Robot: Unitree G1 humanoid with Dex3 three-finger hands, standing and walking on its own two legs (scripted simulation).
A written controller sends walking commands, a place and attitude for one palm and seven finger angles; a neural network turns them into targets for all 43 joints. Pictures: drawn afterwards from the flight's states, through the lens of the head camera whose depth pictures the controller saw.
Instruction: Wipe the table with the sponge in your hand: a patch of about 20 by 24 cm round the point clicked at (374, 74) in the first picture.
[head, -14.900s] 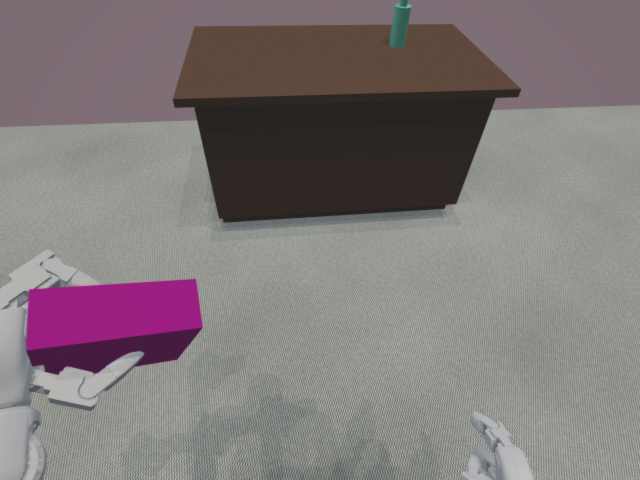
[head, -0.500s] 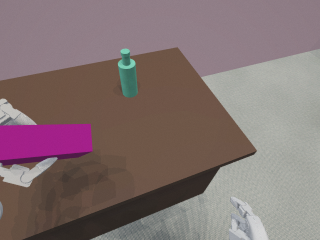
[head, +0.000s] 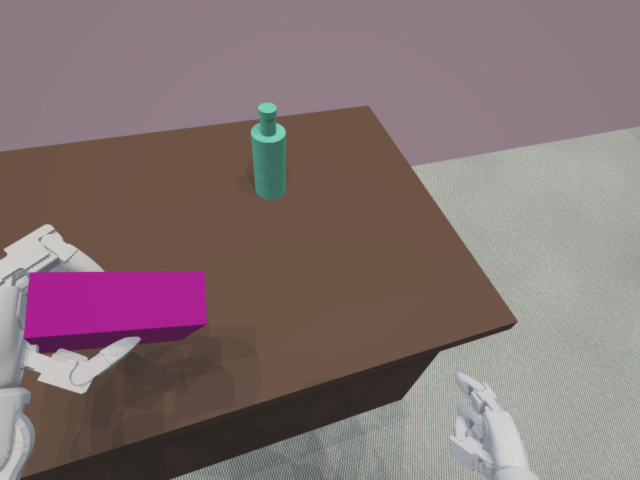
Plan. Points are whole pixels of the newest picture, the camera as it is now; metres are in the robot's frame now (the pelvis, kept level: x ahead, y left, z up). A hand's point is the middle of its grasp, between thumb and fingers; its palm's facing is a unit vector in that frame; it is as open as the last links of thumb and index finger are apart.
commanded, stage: look again from close up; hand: left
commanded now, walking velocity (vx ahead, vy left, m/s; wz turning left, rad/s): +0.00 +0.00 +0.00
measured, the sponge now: (146, 311) +0.24 +0.21 +0.12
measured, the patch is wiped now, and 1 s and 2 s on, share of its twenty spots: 0.00 0.00 0.00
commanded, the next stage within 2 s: shuffle to correct the standing spot in 0.20 s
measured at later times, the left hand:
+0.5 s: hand (85, 310) +0.22 +0.24 +0.16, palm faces +0.35 -0.86 -0.38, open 9.2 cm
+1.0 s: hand (176, 317) +0.22 +0.16 +0.16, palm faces +0.31 -0.86 -0.40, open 9.2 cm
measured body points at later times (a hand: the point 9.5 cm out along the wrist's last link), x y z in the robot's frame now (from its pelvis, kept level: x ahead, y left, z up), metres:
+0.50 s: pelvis +0.00 -0.01 +0.00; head +0.02 +0.02 +0.45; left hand +0.19 +0.29 +0.18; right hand +0.17 -0.22 -0.07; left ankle +0.01 +0.06 -0.74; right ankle +0.02 -0.14 -0.74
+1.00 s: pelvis -0.01 -0.08 +0.00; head +0.02 -0.07 +0.45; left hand +0.20 +0.21 +0.18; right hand +0.17 -0.31 -0.07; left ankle +0.01 +0.06 -0.74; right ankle +0.02 -0.14 -0.74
